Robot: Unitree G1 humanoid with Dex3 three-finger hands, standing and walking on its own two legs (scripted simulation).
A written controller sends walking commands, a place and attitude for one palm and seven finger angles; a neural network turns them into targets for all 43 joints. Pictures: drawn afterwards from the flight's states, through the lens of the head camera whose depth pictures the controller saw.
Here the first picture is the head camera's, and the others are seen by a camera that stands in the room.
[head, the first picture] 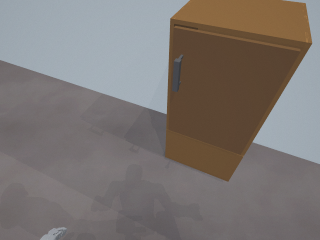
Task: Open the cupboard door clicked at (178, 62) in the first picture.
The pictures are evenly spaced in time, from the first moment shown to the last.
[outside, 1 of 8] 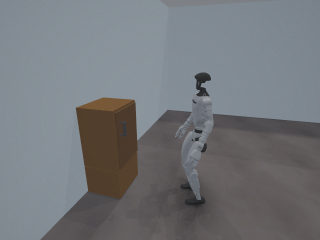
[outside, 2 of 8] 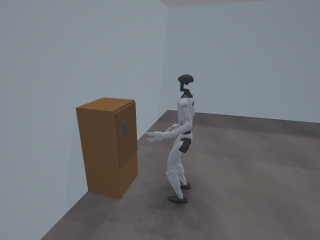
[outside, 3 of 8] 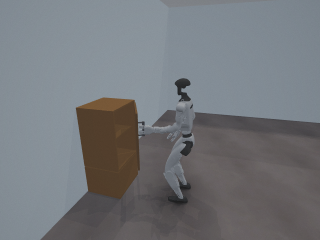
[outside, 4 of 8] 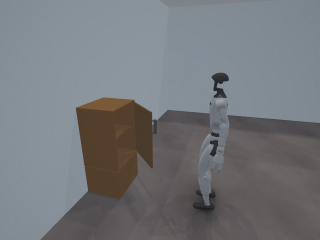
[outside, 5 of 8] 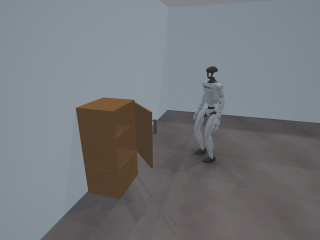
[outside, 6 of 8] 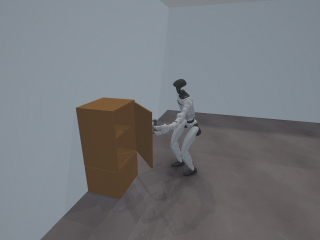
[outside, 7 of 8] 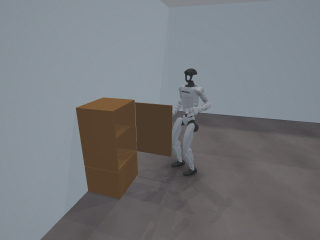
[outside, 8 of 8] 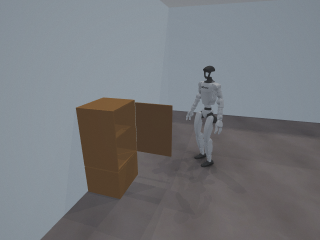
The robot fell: no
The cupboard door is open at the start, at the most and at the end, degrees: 0 89 89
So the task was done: yes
